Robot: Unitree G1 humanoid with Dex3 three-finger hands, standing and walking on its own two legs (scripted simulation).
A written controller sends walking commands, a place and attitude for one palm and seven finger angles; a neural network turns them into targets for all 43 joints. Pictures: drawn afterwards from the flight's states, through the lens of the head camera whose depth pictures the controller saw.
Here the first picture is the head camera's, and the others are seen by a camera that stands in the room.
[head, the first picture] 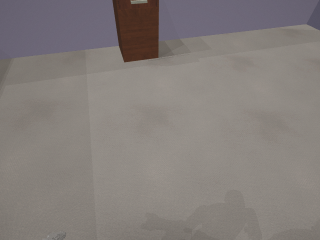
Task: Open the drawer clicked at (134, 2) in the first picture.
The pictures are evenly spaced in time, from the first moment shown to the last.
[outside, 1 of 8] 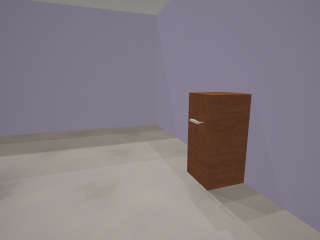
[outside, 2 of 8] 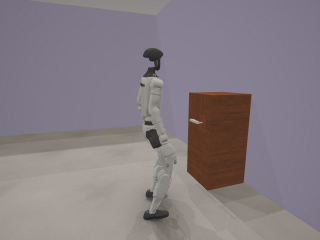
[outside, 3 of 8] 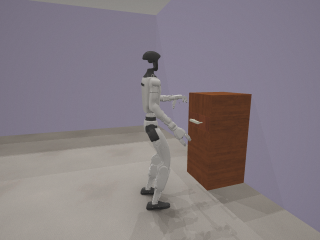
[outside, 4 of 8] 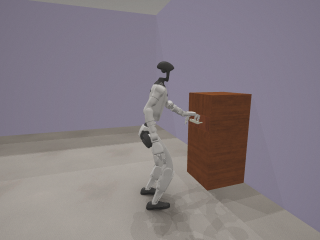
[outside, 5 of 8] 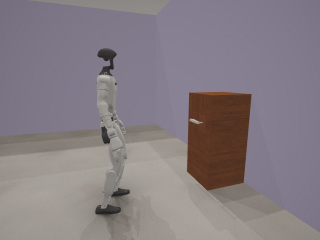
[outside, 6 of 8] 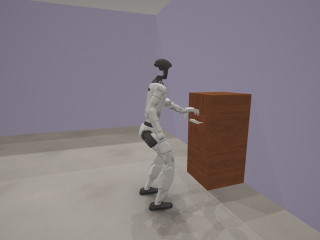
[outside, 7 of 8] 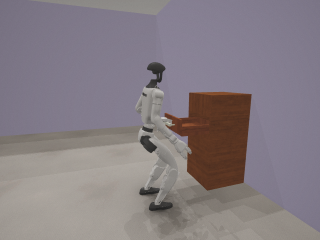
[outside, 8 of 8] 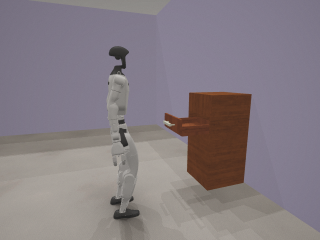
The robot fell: no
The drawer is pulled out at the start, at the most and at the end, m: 0.00 0.30 0.30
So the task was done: yes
